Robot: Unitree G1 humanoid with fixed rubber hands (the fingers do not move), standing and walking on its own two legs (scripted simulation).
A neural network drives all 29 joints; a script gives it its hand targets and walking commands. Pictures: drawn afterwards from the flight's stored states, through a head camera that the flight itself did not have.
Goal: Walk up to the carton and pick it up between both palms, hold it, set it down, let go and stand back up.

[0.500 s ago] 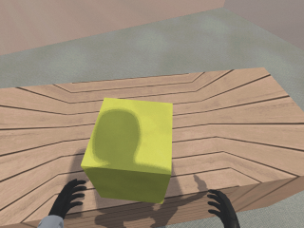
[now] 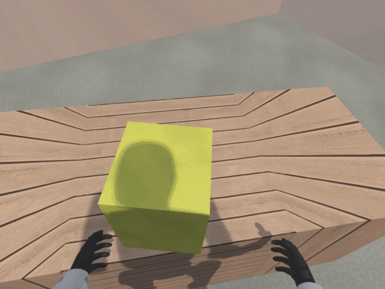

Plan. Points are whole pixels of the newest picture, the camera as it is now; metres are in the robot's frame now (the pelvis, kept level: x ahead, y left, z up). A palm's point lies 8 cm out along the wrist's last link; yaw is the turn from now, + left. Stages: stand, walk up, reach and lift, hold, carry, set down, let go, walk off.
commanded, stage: let go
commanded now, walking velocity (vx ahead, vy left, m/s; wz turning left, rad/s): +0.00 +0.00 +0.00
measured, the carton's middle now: (165, 190) +0.33 +0.07 -0.04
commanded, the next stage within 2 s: stand in 0.34 s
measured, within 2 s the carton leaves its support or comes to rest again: neither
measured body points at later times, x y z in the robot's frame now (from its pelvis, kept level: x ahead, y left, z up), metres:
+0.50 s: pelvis -0.01 +0.01 +0.00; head +0.00 +0.01 +0.45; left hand +0.14 +0.28 -0.09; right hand +0.14 -0.27 -0.10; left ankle -0.01 +0.14 -0.75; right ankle -0.03 -0.12 -0.75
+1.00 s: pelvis -0.03 +0.02 +0.00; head -0.02 +0.03 +0.44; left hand +0.07 +0.33 -0.11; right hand +0.12 -0.27 -0.10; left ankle -0.01 +0.14 -0.75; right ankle -0.03 -0.12 -0.75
